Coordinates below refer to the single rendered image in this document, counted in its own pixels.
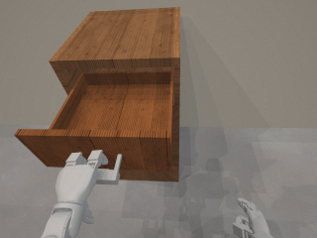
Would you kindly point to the left robot forearm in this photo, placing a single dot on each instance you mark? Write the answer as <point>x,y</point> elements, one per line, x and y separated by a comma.
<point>65,220</point>

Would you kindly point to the handle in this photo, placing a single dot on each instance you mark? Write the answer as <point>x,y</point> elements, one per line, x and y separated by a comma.
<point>110,176</point>

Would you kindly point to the left robot hand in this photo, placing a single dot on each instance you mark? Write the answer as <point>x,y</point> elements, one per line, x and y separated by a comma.
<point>77,179</point>

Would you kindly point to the right robot hand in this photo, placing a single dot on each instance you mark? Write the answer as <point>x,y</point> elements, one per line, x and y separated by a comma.
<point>244,227</point>

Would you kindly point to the drawer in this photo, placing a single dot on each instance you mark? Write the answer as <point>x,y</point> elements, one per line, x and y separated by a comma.
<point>128,113</point>

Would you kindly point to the cabinet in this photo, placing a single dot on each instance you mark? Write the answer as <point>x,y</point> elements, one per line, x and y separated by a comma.
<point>127,40</point>

